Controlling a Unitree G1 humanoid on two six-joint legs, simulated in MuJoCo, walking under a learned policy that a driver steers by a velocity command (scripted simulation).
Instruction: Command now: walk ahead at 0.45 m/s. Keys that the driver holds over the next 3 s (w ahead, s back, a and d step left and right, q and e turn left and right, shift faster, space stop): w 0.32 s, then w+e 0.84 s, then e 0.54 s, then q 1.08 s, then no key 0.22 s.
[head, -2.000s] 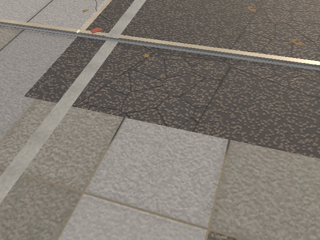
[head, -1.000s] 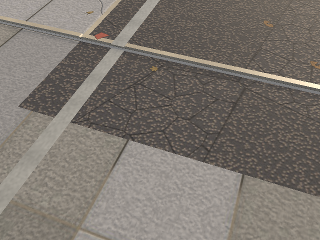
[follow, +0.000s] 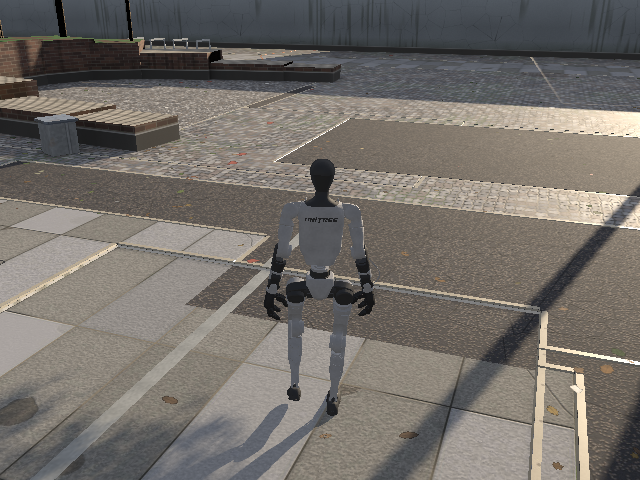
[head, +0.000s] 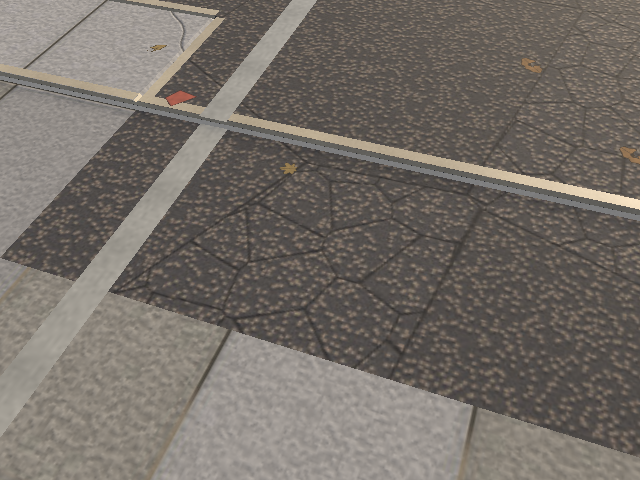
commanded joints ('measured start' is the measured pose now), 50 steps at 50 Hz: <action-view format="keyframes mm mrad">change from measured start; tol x32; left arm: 1 93 99 5 -6 -1 -25 9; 18 262 -4 -21 -29 -47 -16 4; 38 -377 41 2 -257 12 49 -50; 50 -105 182 66 -185 -9 40 -1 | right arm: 1 40 -23 -9 -33 0 20 9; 11 -335 -21 -3 -182 13 14 16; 18 227 -249 -91 -47 -32 -18 -18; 50 -3 -110 -36 -190 11 -41 -21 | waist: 1 -28 -72 86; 18 -108 205 -317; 36 -35 29 93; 46 91 -269 -254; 50 -1 41 -12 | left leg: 1 -169 39 -9 -46 70 -15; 16 315 -114 104 -655 150 86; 19 710 348 -675 -878 -179 239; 24 289 206 -165 -979 140 93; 42 603 214 247 -667 1098 28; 44 495 205 255 -292 940 14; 46 -171 -93 129 373 -283 -70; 50 -190 61 -59 131 -38 -67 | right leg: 1 31 -270 256 -270 164 -114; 15 257 -263 84 44 954 -75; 19 -446 -31 164 1000 -203 -27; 34 -511 -141 39 420 264 15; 43 -205 34 -85 206 1 -129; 46 430 -396 804 -69 -25 -386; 50 88 -268 459 -161 293 -238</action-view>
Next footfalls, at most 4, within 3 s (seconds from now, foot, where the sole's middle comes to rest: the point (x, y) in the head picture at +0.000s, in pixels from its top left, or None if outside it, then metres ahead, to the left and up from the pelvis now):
0.32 left None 0.36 0.10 -0.78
0.88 right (390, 427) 0.62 -0.10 -0.78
1.42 left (387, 299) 0.96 -0.11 -0.78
1.86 right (442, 374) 0.75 -0.23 -0.78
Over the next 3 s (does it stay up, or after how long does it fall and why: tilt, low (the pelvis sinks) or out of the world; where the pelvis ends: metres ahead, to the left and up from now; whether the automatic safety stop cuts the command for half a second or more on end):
stays up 0.76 -0.11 0.00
